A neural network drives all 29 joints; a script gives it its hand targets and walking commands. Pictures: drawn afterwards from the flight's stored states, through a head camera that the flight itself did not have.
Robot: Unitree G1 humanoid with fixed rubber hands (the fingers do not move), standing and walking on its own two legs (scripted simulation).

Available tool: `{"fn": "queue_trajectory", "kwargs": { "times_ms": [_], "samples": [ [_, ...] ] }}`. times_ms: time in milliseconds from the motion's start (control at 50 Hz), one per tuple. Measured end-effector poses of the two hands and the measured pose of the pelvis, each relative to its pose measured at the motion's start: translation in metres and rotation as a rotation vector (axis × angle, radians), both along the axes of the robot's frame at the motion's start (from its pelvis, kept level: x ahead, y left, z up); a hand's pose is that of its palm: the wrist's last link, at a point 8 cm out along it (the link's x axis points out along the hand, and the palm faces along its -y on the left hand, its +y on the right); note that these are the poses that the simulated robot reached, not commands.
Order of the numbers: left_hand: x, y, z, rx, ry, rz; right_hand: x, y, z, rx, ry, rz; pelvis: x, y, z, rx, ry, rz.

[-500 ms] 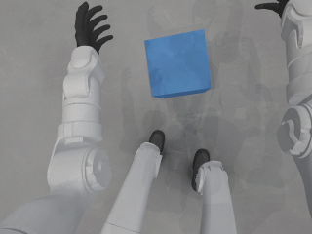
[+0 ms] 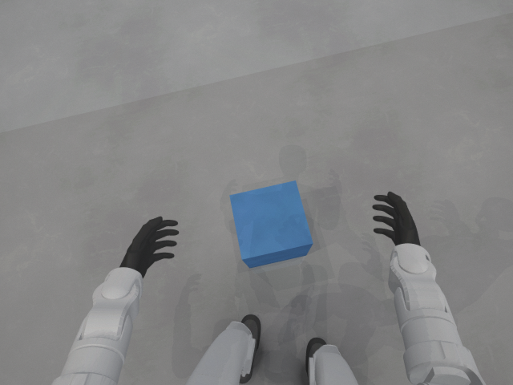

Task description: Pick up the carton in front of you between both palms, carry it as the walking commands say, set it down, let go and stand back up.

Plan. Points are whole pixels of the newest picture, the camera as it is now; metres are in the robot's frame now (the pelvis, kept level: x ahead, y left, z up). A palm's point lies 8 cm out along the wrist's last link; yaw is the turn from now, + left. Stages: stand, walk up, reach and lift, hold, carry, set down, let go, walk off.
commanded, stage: let go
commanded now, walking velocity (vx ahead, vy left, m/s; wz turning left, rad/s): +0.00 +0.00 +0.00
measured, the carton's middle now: (270, 227) +0.47 +0.08 -0.61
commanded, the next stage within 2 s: stand in 0.96 s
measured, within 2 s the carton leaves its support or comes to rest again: neither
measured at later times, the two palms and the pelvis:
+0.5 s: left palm (133, 304) +0.21 +0.21 -0.03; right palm (487, 334) +0.24 -0.25 -0.03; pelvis +0.06 -0.03 +0.04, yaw +2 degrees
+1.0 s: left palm (110, 316) +0.19 +0.24 -0.03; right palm (484, 368) +0.20 -0.24 -0.03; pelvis +0.04 -0.01 +0.04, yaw +2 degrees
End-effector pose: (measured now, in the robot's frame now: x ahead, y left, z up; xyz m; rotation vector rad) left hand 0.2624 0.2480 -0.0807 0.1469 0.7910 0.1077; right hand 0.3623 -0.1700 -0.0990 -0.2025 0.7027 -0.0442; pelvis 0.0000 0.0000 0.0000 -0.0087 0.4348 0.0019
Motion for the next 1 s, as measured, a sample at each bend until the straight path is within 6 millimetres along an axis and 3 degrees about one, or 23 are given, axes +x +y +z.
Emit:
{"fn": "queue_trajectory", "kwargs": {
  "times_ms": [160,260,600,700,860,1000],
  "samples": [
    [-0.055,-0.005,0.030,-0.004,0.014,0.029,-0.040,-0.014,0.022,-0.006,0.025,0.033,0.023,0.000,0.019,0.005,-0.159,0.024],
    [-0.071,-0.013,0.044,-0.005,0.016,0.043,-0.062,-0.028,0.036,-0.003,0.037,0.038,0.035,-0.005,0.028,0.013,-0.245,0.035],
    [-0.051,-0.042,0.055,-0.001,-0.011,-0.016,-0.141,-0.090,0.073,0.003,0.084,-0.020,0.056,-0.030,0.042,0.029,-0.429,0.029],
    [-0.052,-0.040,0.058,0.030,-0.002,-0.009,-0.151,-0.090,0.071,0.003,0.079,-0.025,0.053,-0.030,0.040,0.029,-0.457,0.035],
    [-0.065,-0.023,0.061,0.058,0.006,0.030,-0.150,-0.074,0.071,0.001,0.065,-0.011,0.043,-0.021,0.038,0.029,-0.500,0.041],
    [-0.075,-0.008,0.054,0.079,0.021,0.030,-0.160,-0.069,0.068,-0.046,0.095,-0.009,0.037,-0.010,0.036,0.023,-0.501,0.037]
  ]
}}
